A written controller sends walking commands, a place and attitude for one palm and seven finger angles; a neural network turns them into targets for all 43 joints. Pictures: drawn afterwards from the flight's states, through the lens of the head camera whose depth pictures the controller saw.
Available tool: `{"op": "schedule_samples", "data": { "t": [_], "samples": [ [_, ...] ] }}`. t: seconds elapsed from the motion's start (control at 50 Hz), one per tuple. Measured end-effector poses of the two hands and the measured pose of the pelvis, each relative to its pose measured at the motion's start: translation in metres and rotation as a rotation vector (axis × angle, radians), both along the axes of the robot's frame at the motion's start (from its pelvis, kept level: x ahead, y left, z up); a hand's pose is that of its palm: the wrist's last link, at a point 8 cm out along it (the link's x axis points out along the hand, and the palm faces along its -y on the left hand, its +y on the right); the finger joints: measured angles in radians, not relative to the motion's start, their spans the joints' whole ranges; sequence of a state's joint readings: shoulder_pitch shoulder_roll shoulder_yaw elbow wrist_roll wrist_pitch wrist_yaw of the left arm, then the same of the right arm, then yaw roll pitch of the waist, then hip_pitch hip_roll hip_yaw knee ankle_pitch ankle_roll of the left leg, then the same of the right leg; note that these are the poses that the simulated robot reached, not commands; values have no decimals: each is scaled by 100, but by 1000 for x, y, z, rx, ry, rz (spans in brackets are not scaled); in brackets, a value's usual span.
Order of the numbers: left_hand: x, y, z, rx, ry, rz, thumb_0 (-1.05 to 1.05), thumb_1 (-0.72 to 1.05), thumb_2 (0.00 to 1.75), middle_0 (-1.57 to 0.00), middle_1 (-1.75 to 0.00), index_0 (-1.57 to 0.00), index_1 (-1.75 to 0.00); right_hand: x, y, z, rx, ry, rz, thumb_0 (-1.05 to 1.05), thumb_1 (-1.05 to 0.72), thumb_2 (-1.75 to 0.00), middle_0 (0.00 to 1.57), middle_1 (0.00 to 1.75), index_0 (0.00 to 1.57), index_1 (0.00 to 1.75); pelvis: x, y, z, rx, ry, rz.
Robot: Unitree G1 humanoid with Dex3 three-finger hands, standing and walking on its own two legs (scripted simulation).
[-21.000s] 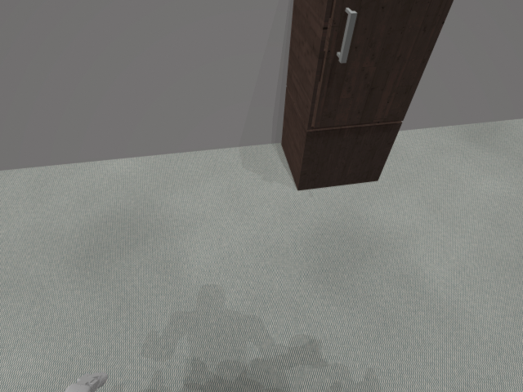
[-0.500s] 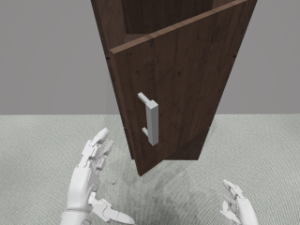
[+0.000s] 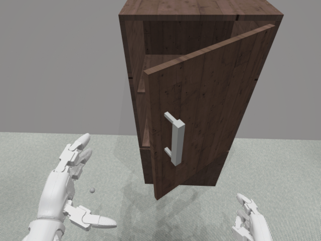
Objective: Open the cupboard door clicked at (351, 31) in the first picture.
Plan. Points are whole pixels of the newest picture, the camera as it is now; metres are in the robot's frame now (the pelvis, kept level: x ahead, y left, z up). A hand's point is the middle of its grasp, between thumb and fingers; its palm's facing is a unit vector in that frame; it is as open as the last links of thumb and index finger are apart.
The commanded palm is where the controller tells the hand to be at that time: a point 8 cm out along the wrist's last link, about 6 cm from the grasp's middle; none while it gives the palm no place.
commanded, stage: draw the hand back to the body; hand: left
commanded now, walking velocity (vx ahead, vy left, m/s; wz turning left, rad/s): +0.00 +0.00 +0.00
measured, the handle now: (172, 139) +0.36 +0.01 +0.08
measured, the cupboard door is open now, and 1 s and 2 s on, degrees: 38 38 38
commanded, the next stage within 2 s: step back with the hand held close in 0.98 s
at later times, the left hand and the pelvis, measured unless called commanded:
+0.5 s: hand (32, 164) +0.20 +0.26 +0.18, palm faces +0.38 -0.84 -0.39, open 10.3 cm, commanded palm +0.15 +0.30 +0.19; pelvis +0.01 +0.02 +0.03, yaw -1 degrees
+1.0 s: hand (30, 163) +0.20 +0.25 +0.19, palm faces +0.45 -0.80 -0.40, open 7.4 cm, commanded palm +0.15 +0.29 +0.20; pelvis +0.01 -0.01 +0.04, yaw +0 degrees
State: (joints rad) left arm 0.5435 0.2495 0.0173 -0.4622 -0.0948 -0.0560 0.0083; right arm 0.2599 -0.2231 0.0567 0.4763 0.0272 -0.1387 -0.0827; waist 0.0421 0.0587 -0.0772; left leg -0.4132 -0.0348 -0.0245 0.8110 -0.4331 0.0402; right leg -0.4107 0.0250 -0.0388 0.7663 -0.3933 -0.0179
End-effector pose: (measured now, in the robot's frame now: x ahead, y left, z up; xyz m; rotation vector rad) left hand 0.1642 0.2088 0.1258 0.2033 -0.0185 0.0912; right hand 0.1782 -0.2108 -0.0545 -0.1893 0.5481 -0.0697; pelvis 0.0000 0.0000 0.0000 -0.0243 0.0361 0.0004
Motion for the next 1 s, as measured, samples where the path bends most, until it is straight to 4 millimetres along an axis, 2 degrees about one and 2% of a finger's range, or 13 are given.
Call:
{"op": "schedule_samples", "data": {
  "t": [0.14,0.3,0.48,0.64,0.72,0.86,1.0],
  "samples": [
    [-5,26,21,93,-24,97,-1,-19,43,-17,-30,-16,-30,-1,14,5,-5,36,12,2,-91,-90,20,30,20,30,3,10,13,-2,-38,-1],
    [-2,58,35,150,-36,185,-1,8,54,-18,-30,-17,-31,0,22,9,-16,78,15,2,-91,-90,20,30,20,30,6,16,23,0,-72,-6],
    [-2,84,66,229,-113,266,0,39,68,-19,-30,-18,-31,8,19,13,-22,85,19,2,-91,-90,20,30,20,30,12,18,30,3,-91,-9],
    [-5,104,83,284,-149,354,0,67,80,-20,-30,-20,-31,12,9,14,-24,100,12,2,-91,-90,20,30,20,30,13,12,33,7,-100,-11],
    [-8,103,83,272,-147,379,0,78,84,-20,-30,-20,-31,12,3,14,-25,109,12,2,-91,-90,20,30,20,30,12,8,34,8,-103,-9],
    [-8,84,71,235,-103,347,1,87,88,-21,-30,-20,-31,9,-9,13,-30,118,2,2,-91,-90,20,30,20,30,10,0,35,12,-107,-7],
    [-11,78,80,265,-132,347,1,89,89,-21,-30,-21,-31,8,-17,13,-22,106,-9,2,-91,-90,20,30,20,30,10,-10,35,12,-115,-7]
  ]
}}
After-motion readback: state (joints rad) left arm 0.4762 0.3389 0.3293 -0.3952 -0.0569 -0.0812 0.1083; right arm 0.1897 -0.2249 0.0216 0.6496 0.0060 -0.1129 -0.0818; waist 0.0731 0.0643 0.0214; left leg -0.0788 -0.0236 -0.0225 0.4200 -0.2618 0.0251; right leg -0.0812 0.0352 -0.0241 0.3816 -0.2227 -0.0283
